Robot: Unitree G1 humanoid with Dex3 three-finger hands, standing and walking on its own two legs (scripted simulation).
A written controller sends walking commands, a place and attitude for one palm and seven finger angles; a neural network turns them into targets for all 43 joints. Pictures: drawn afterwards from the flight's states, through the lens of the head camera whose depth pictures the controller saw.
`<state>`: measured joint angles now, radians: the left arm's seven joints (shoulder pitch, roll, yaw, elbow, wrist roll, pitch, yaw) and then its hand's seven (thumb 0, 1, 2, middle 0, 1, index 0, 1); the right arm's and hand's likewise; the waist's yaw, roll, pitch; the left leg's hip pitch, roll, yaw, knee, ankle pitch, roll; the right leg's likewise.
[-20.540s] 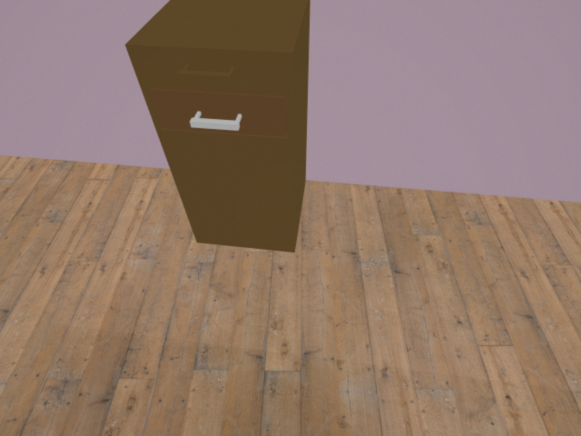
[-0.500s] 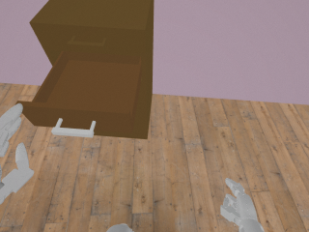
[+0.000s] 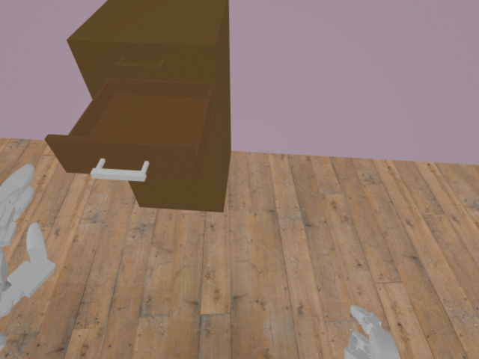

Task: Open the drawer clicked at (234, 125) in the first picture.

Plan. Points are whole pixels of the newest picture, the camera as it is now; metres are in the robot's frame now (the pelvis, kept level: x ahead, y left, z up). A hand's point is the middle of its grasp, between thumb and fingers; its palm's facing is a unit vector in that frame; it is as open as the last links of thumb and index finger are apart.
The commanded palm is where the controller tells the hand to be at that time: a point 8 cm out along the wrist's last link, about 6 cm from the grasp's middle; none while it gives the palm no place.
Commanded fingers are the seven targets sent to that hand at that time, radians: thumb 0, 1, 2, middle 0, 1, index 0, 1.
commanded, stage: stop stepping back and stand still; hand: left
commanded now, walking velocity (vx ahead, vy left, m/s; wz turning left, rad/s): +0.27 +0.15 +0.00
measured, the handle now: (121, 169) +0.58 +0.34 -0.10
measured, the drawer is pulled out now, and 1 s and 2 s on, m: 0.30 0.30 0.30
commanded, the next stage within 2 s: let the arm hang, fingers relaxed in 0.54 s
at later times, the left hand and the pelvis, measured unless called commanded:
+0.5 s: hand (27, 301) +0.16 +0.24 +0.15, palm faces +0.38 -0.83 -0.41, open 7.4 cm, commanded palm +0.09 +0.28 +0.18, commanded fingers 0.00 0.90 0.90 -0.20 -0.30 -0.20 -0.30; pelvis -0.02 +0.00 -0.01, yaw +2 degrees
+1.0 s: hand out of the picture +0.02 +0.19 -0.17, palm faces +0.07 -0.98 -0.17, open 6.9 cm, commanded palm none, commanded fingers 0.00 0.90 0.90 -0.20 -0.30 -0.20 -0.30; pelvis -0.03 +0.01 +0.00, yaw +3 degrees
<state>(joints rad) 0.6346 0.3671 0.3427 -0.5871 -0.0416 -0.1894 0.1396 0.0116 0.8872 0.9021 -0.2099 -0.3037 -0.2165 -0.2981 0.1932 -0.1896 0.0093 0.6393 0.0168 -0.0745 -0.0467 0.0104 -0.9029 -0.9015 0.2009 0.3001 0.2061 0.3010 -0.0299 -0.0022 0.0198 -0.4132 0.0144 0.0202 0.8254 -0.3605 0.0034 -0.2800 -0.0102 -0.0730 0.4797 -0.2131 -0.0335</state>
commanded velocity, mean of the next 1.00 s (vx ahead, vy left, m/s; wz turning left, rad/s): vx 0.05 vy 0.01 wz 0.00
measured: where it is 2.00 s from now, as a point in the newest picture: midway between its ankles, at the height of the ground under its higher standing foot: outside the picture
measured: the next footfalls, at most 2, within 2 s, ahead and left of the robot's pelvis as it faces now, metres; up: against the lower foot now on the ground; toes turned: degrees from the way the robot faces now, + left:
left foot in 0.12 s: +0.02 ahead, +0.11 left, +0.00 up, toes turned +6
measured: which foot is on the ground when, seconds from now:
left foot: up 0.00-0.10, down 0.12-1.00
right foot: down 0.00-1.00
